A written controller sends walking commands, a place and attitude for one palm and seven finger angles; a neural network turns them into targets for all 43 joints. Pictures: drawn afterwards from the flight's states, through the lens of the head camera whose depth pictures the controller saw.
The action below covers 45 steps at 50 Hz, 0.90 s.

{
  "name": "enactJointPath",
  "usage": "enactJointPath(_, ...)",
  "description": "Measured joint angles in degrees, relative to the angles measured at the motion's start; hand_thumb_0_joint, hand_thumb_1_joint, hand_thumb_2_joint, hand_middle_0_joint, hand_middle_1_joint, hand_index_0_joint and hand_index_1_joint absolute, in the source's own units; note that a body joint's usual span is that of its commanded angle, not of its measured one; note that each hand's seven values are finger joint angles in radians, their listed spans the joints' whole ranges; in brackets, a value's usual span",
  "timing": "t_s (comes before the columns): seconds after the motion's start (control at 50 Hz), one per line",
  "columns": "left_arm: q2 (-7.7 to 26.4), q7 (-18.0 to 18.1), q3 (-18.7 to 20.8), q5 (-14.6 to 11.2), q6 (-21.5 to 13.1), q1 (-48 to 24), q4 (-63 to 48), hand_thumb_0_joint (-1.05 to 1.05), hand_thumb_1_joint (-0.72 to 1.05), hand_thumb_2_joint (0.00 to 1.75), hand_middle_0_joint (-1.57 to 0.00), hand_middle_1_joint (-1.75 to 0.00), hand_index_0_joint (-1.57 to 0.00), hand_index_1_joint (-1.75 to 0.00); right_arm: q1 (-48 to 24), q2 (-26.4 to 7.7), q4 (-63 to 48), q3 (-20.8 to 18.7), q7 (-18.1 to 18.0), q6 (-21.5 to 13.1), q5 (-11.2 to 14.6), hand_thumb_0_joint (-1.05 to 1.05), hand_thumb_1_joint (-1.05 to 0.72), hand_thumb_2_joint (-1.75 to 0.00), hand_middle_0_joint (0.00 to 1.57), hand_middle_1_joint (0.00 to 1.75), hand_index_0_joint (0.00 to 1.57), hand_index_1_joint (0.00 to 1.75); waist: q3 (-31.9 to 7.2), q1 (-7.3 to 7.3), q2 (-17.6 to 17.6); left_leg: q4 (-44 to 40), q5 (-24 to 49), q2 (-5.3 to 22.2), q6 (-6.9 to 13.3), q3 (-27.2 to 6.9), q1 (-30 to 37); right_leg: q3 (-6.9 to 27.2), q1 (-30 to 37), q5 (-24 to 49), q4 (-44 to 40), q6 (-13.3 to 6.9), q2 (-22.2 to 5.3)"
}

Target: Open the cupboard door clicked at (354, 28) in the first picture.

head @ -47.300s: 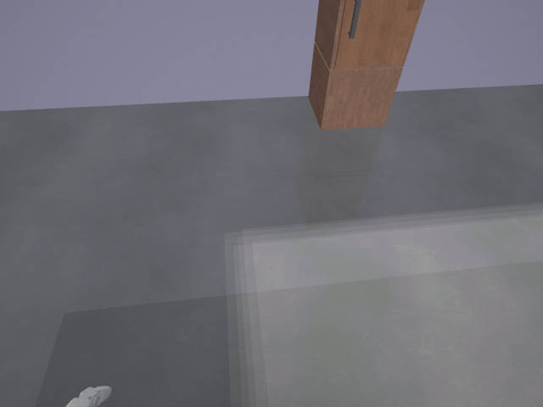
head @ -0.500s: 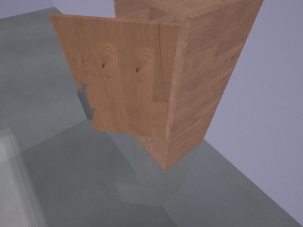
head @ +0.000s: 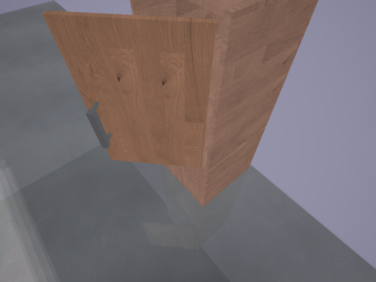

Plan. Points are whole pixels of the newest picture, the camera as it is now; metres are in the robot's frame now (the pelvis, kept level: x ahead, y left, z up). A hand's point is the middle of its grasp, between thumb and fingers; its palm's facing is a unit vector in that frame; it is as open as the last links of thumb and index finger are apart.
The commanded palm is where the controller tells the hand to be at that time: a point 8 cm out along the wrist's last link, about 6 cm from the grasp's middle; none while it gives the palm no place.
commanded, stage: look again from close up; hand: left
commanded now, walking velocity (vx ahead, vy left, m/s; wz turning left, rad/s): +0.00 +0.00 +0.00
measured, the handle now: (101, 125) +0.58 +0.31 -0.09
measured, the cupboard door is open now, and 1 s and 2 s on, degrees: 44 44 44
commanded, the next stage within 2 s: shuffle to correct the standing spot in 0.34 s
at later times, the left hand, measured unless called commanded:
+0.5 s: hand out of the picture -0.07 +0.21 -0.18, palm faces +0.03 -0.98 -0.19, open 7.3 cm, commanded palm none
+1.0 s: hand out of the picture +0.01 +0.24 -0.18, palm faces -0.06 -0.98 -0.19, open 7.3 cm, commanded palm none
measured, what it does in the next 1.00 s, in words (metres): lifts its right foot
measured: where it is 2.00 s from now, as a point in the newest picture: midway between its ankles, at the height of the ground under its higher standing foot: outside the picture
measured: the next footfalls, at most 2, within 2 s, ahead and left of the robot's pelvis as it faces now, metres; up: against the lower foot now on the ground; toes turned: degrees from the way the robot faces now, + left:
right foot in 1.06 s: +0.04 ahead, -0.05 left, +0.00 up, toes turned -12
left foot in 1.36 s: +0.12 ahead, +0.27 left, +0.00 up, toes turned -1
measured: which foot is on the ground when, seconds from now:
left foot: down 0.00-1.00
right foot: down 0.00-0.80, up 0.82-1.00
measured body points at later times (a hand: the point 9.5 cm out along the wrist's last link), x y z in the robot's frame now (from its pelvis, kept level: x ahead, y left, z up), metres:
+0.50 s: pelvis -0.06 +0.03 +0.00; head -0.07 +0.04 +0.45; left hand -0.07 +0.26 -0.16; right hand -0.04 -0.20 -0.15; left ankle -0.04 +0.12 -0.74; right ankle -0.05 -0.11 -0.74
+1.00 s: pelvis -0.02 +0.07 +0.00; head +0.00 +0.08 +0.45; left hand +0.02 +0.29 -0.16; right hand -0.08 -0.13 -0.16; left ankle -0.04 +0.12 -0.74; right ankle -0.02 -0.05 -0.71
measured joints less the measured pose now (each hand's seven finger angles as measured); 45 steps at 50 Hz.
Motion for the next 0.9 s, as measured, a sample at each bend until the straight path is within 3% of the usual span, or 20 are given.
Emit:
enactJointPath(0.06, 0.3, -0.1, 0.0, -0.1, 0.9, 0.2, -0.8, 0.01, 0.92, 0.90, -0.20, -0.30, -0.20, -0.30, 0.8, -0.4, -1.1, -0.1, -0.2, -0.6, 0.0, 0.01, -0.92, -0.90, 0.20, 0.30, 0.20, 0.30, -1.1, -0.11, 0.1, 0.6, -0.6, -0.7, 0.2, -0.3, 0.3, -0.6, -0.9, -0.1, 3.6, 0.4, -0.9)
enactJointPath(0.14, 1.0, -0.4, 0.4, 0.0, 1.5, 0.2, -1.8, 0.00, 0.92, 0.90, -0.20, -0.30, -0.20, -0.30, 0.4, 0.0, -1.3, 0.2, -0.2, 0.1, -0.2, 0.01, -0.91, -0.90, 0.20, 0.30, 0.19, 0.30, -2.4, 1.27, -1.2, 2.4, -2.2, -1.9, 0.9, 0.7, -0.2, 0.5, -0.1, -3.5, 2.8, 1.4, -2.1)
enactJointPath(0.28, 1.3, -1.1, 0.0, 0.1, 2.6, 0.2, -2.3, 0.00, 0.91, 0.90, -0.20, -0.30, -0.20, -0.30, 0.0, -0.2, -1.3, 0.5, 0.1, 0.0, -0.2, 0.01, -0.93, -0.90, 0.20, 0.30, 0.20, 0.30, -2.7, 1.40, -1.3, 1.4, 0.1, -2.8, 2.1, 1.0, 0.2, 0.8, 0.0, -0.8, 2.2, 2.4, -3.0)
enactJointPath(0.52, 1.7, -1.8, -0.2, 0.5, 3.1, 3.9, -1.6, 0.00, 0.91, 0.90, -0.20, -0.30, -0.20, -0.30, 2.8, 0.3, -0.1, 0.9, 1.2, 0.7, -0.3, 0.01, -0.91, -0.90, 0.20, 0.30, 0.20, 0.30, -2.8, 1.84, -2.2, -2.4, 4.5, -3.8, 2.8, 1.1, -1.0, 0.7, -1.6, 2.9, -0.4, 2.3, -3.8)
enactJointPath(0.64, 0.7, -2.0, 0.3, 0.8, 3.4, 7.4, -1.1, 0.00, 0.91, 0.90, -0.20, -0.30, -0.20, -0.30, 5.1, 0.1, 0.3, 0.5, 1.7, 1.9, -0.7, 0.01, -0.91, -0.90, 0.20, 0.30, 0.20, 0.30, -3.4, 2.42, -1.7, 0.5, 1.4, -3.4, 2.7, 1.4, -2.7, 1.6, -2.9, 1.0, 1.2, 1.6, -3.2)
enactJointPath(0.74, 0.0, -2.0, 1.1, 0.5, 3.7, 9.3, -0.7, 0.00, 0.91, 0.90, -0.20, -0.30, -0.20, -0.30, 6.6, -0.2, 0.2, 0.0, 1.8, 1.8, -0.8, 0.01, -0.91, -0.90, 0.20, 0.30, 0.20, 0.30, -3.3, 2.58, -1.9, 3.4, 0.3, -3.1, 2.6, 2.5, -3.8, 2.6, -3.7, 0.6, 2.8, 2.2, -3.1)
enactJointPath(0.78, 0.0, -2.0, 1.4, 0.6, 4.1, 9.6, -0.6, 0.00, 0.91, 0.90, -0.20, -0.30, -0.20, -0.30, 7.2, 0.1, 0.1, 0.0, 1.7, 1.4, -0.8, 0.01, -0.91, -0.90, 0.20, 0.30, 0.20, 0.30, -3.3, 2.60, -2.8, 3.4, 0.1, -3.6, 3.8, 3.6, -3.3, 3.7, -4.2, -0.9, 4.3, 1.6, -3.5)
enactJointPath(0.82, -0.1, -2.1, 1.6, 0.8, 4.5, 9.3, -0.5, 0.00, 0.91, 0.90, -0.20, -0.30, -0.20, -0.30, 7.9, 0.3, -0.3, 0.0, 1.5, 0.6, -0.8, 0.01, -0.91, -0.90, 0.20, 0.30, 0.20, 0.30, -3.4, 2.40, -3.2, 2.8, -0.6, -4.0, 4.9, 4.7, -2.7, 4.3, -5.9, -5.1, 8.4, -0.4, -3.6)
enactJointPath(0.9, -0.4, -2.2, 1.7, 1.1, 4.1, 6.5, -1.1, 0.01, 0.91, 0.90, -0.20, -0.30, -0.20, -0.30, 8.6, 1.0, -0.4, 0.4, 1.0, -0.6, -0.7, 0.01, -0.91, -0.90, 0.20, 0.30, 0.19, 0.30, -2.8, 1.36, -2.5, -1.7, 0.6, -4.3, 5.9, 6.4, 0.1, 1.2, -11.8, -8.4, 22.2, -1.7, -3.8)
